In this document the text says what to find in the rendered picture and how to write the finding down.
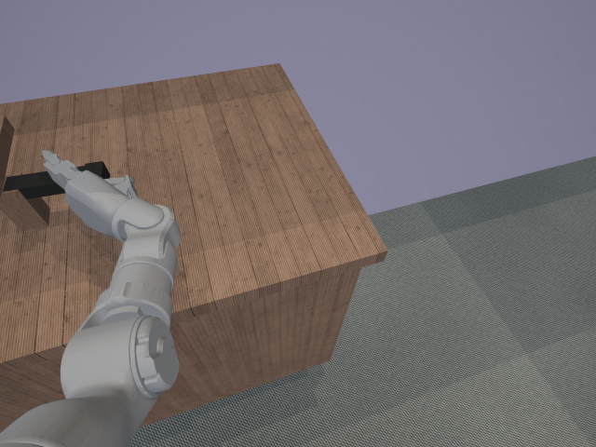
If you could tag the robot left upper arm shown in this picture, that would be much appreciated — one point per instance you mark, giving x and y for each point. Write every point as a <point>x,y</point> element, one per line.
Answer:
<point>112,375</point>

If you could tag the robot left hand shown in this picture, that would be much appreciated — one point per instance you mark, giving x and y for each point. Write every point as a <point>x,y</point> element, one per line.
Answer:
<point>94,199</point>

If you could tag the robot left forearm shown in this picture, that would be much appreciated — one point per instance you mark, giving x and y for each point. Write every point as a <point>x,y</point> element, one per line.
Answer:
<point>145,271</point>

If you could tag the tap lever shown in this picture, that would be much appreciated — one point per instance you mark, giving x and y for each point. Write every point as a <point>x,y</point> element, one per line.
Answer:
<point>41,184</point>

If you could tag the counter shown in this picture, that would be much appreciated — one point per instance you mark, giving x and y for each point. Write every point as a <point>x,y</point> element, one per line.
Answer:
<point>273,235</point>

